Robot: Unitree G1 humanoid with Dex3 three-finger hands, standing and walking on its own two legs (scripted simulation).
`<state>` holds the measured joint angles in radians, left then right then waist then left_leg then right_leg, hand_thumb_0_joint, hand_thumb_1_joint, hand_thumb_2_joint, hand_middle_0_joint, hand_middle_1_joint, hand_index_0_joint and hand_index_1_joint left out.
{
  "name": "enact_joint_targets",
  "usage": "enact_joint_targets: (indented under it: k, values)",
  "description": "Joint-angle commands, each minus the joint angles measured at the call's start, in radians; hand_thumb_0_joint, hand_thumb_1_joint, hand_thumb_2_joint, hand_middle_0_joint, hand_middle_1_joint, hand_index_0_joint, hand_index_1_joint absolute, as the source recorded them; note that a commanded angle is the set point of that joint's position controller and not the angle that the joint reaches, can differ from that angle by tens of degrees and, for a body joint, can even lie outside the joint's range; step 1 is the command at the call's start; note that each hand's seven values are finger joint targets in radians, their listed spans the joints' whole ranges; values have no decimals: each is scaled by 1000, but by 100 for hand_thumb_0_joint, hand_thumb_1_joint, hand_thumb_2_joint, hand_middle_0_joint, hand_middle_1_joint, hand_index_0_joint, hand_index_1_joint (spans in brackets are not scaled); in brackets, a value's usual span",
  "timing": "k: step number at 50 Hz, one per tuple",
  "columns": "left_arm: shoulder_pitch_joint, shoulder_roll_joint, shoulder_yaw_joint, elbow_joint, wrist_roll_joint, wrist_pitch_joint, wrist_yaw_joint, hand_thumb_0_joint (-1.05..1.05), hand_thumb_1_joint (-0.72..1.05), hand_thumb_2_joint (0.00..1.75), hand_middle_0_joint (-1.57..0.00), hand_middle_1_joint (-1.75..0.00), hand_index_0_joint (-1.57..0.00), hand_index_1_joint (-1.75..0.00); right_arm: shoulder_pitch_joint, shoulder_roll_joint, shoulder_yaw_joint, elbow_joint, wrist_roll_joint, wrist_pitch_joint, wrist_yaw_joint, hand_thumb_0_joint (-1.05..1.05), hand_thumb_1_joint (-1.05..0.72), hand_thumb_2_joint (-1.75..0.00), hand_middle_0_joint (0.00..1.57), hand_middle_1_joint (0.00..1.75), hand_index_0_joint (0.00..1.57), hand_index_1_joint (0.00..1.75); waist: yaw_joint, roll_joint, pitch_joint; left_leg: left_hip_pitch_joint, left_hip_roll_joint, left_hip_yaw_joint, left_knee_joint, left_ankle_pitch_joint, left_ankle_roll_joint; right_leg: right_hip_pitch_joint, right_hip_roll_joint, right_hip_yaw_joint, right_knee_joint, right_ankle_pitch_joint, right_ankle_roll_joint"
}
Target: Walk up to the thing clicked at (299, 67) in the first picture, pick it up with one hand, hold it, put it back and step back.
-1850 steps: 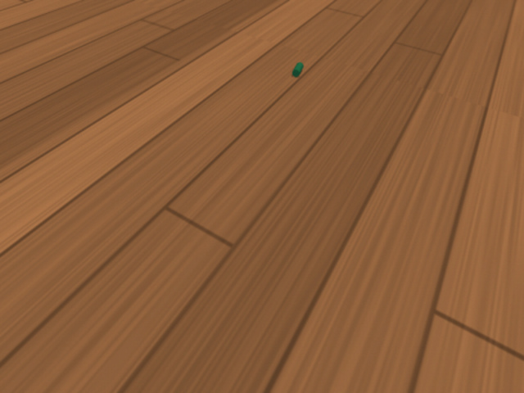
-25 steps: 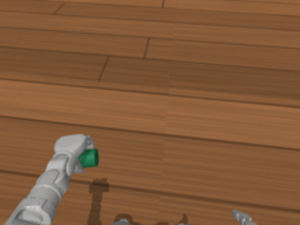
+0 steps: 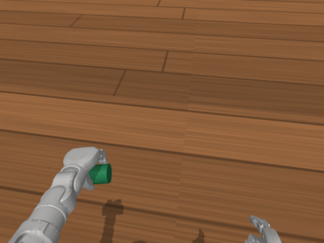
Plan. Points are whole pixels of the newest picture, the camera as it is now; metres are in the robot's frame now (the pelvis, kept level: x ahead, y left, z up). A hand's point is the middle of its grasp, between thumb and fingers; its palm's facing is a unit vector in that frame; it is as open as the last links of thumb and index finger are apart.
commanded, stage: hold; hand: left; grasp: from above
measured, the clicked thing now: (89, 174) +0.31 +0.23 -0.08
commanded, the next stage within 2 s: crouch in 1.24 s
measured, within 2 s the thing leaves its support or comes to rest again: neither
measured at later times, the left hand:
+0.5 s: hand (86, 176) +0.28 +0.22 -0.03, palm faces -0.43 -0.07 -0.90, open 8.5 cm
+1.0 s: hand (84, 178) +0.27 +0.22 -0.02, palm faces -0.44 -0.07 -0.90, open 8.5 cm
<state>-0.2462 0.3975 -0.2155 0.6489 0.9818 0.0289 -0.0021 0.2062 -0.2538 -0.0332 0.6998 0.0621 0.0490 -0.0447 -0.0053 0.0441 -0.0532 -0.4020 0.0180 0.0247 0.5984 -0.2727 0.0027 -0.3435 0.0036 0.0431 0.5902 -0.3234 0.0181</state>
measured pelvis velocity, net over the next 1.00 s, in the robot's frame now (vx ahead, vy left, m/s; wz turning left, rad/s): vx -0.01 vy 0.00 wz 0.00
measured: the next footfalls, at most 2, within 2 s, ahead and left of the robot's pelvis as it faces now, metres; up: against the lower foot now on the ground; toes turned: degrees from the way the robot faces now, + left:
none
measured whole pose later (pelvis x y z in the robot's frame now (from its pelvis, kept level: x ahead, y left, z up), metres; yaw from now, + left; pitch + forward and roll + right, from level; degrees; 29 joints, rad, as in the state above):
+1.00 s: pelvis -0.01 +0.00 +0.01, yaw +0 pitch +1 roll +0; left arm -0.21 0.41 -0.22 0.55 0.97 0.02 -0.06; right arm 0.17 -0.25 -0.01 0.68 0.07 0.07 -0.06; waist 0.02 0.06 -0.01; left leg -0.29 0.01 0.03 0.48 -0.20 0.00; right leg -0.25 0.00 0.05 0.49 -0.26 0.02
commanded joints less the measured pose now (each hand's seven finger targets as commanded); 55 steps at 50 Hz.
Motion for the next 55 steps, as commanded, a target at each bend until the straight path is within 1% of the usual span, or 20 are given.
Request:
enact_joint_targets:
  k: [1,6,8,12,14,16,22,24,27,30,33,34,37,40,42,44,47,49,52,55]
  values:
    - [-306,210,95,-214,5,-6,25,0,79,41,-102,-56,-109,-49,-63,-130,-37,-135,4,-36,-14,0,-88,-89,20,30,20,30,3,-11,-231,202,-27,-2,-78,238,10,32,38,-13,-94,245,-22]
    - [-297,198,91,-210,6,-1,24,0,78,43,-102,-57,-109,-50,-76,-129,-36,-142,4,-33,-17,0,-89,-89,20,30,20,30,-1,-32,-228,222,-25,-2,-89,249,14,42,37,-14,-107,258,-19]
    - [-314,213,99,-235,4,-2,24,0,78,42,-102,-56,-109,-49,-85,-126,-33,-145,6,-32,-17,0,-89,-89,20,30,20,30,11,-25,-223,221,-28,0,-96,235,13,56,35,-13,-116,244,-19]
    - [-286,198,88,-223,4,0,11,0,78,41,-102,-57,-109,-50,-95,-125,-32,-146,6,-30,-18,0,-89,-89,20,30,20,30,8,-35,-215,227,-28,3,-107,228,15,57,33,-12,-127,237,-18]
    - [-310,215,98,-253,2,-4,8,0,78,44,-102,-57,-108,-51,-101,-125,-31,-150,9,-29,-20,0,-89,-89,20,30,20,30,14,-14,-223,239,-26,3,-114,234,11,61,36,-14,-127,232,-22]
    - [-285,193,83,-240,3,-3,3,0,77,42,-101,-57,-108,-50,-108,-122,-30,-154,9,-28,-21,0,-89,-89,20,30,20,30,12,-26,-201,236,-26,3,-121,222,12,55,36,-16,-135,223,-22]
    - [-292,215,101,-263,4,-2,-5,0,77,43,-101,-58,-108,-51,-113,-123,-27,-154,9,-27,-23,0,-89,-90,20,30,20,30,15,-24,-199,249,-25,5,-135,218,14,67,34,-16,-150,216,-22]
    - [-300,201,85,-284,-2,-1,-9,0,77,44,-102,-58,-108,-51,-119,-123,-27,-159,11,-28,-23,0,-89,-90,20,30,20,30,13,-28,-202,257,-25,5,-142,216,15,73,34,-16,-153,219,-22]
    - [-294,216,104,-274,-3,1,-13,0,74,43,-99,-58,-106,-51,-126,-119,-23,-158,11,-27,-23,0,-89,-90,20,30,20,30,24,-26,-192,255,-23,3,-153,199,13,80,35,-19,-163,189,-25]
    - [-292,205,90,-268,2,3,-22,0,76,41,-100,-57,-107,-50,-130,-121,-23,-165,13,-28,-24,0,-89,-90,20,30,20,30,15,-20,-180,261,-22,4,-161,193,13,73,35,-18,-165,187,-26]
    - [-287,212,96,-276,-8,-1,-31,0,76,42,-100,-58,-107,-51,-133,-119,-22,-167,14,-27,-26,0,-90,-90,20,30,20,30,22,-25,-173,262,-23,6,-166,186,15,81,33,-18,-176,179,-25]
    - [-271,188,76,-274,-11,-1,-34,0,75,42,-100,-58,-107,-51,-139,-118,-21,-171,14,-30,-25,0,-90,-90,20,30,20,30,16,-35,-174,265,-25,7,-165,192,16,77,33,-17,-175,189,-23]
    - [-281,217,102,-286,-12,-5,-35,0,73,43,-98,-58,-105,-51,-139,-120,-20,-170,14,-29,-27,0,-90,-90,20,30,20,30,21,-31,-178,270,-25,8,-168,192,15,82,33,-17,-180,182,-23]
    - [-292,210,92,-292,-9,-10,-32,0,75,42,-100,-57,-107,-50,-142,-120,-19,-170,14,-29,-28,0,-90,-90,20,30,20,30,18,-24,-174,269,-19,1,-174,189,13,78,36,-20,-175,179,-28]
    - [-270,219,109,-270,-10,-11,-27,0,74,44,-99,-58,-106,-52,-142,-118,-18,-170,15,-27,-28,0,-90,-90,20,30,20,30,26,-9,-162,263,-20,0,-181,178,10,77,36,-21,-177,164,-30]
    - [-266,194,84,-279,-7,-12,-27,0,74,42,-99,-58,-106,-51,-146,-115,-17,-174,15,-28,-28,0,-90,-90,20,30,20,30,20,-29,-167,268,-24,4,-174,185,12,70,35,-20,-181,171,-27]
    - [-317,234,115,-302,-4,-16,-18,0,74,44,-101,-57,-107,-51,-140,-116,-17,-161,12,-28,-30,0,-90,-90,20,30,20,30,18,-8,-197,284,-25,7,-167,206,12,79,33,-17,-178,196,-25]
    - [-329,217,95,-297,-2,-17,-18,0,75,43,-101,-56,-107,-50,-137,-118,-18,-159,12,-28,-30,0,-90,-90,20,30,20,30,10,-32,-200,290,-22,5,-164,217,15,80,34,-18,-178,212,-22]
    - [-276,205,100,-269,-5,-13,-17,0,72,43,-99,-56,-105,-50,-133,-117,-20,-158,15,-27,-30,0,-90,-90,20,30,20,30,20,-25,-191,289,-24,7,-168,225,12,85,34,-21,-180,213,-25]
    - [-274,196,85,-258,-2,-11,-17,0,73,44,-101,-55,-106,-50,-142,-117,-23,-159,14,-26,-29,0,-90,-90,20,30,20,30,20,-28,-180,279,-25,8,-170,221,12,84,33,-22,-182,209,-26]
